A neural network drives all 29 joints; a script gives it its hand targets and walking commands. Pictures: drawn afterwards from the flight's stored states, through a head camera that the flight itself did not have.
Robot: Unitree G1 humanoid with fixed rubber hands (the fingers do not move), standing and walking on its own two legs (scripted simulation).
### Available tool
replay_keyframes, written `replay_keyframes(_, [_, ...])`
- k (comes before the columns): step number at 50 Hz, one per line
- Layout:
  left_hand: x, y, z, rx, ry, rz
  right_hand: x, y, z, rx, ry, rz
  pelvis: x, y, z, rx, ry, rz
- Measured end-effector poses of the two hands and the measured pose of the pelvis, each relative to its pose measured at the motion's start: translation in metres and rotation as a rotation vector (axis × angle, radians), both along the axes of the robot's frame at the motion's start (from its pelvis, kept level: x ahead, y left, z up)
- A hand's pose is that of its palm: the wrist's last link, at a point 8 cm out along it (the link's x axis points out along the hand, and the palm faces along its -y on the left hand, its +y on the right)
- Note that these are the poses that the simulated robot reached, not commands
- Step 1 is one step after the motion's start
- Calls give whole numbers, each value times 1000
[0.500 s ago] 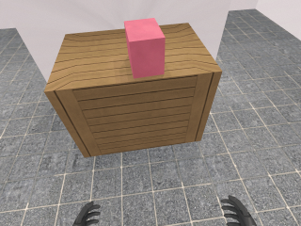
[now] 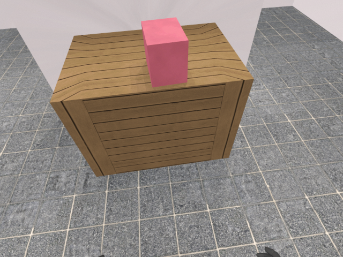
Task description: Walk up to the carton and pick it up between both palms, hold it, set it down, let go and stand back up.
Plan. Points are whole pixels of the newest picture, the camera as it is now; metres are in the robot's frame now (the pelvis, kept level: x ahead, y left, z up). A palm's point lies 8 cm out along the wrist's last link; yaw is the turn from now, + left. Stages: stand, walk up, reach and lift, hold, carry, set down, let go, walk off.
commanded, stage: stand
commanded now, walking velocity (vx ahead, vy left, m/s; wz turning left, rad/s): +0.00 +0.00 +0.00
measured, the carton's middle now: (164, 52) +0.94 +0.04 -0.01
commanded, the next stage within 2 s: walk up in 1.28 s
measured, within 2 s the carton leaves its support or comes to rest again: neither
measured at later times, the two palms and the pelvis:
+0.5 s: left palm out of the picture +0.05 +0.22 -0.12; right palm out of the picture +0.05 -0.22 -0.12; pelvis +0.00 +0.00 +0.01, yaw +0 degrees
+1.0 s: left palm out of the picture -0.01 +0.20 -0.13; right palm out of the picture -0.01 -0.20 -0.13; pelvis +0.00 +0.00 +0.02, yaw +0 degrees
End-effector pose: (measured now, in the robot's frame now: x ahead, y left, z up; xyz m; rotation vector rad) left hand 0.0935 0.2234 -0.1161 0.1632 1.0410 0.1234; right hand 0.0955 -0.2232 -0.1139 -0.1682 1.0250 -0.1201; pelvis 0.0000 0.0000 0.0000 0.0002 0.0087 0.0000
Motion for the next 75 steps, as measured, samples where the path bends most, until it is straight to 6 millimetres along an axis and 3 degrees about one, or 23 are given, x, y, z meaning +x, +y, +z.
replay_keyframes(17, [-23,-1,-5,-7,87,41,-24,0,-6,6,89,-43,3,0,6,0,-5,0])
replay_keyframes(33, [-63,-3,-12,-14,232,93,-64,2,-12,13,233,-95,5,0,13,0,-27,0])
replay_keyframes(49, [-98,-19,-16,-48,347,111,-101,19,-17,48,354,-115,2,0,17,0,-48,0])
replay_keyframes(75, [-126,-28,-17,-66,401,113,-128,28,-18,67,414,-119,-6,0,18,-1,-48,2])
